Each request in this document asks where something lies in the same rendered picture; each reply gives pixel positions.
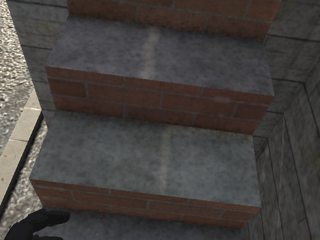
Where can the robot left hand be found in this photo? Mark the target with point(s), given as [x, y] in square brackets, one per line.
[35, 222]

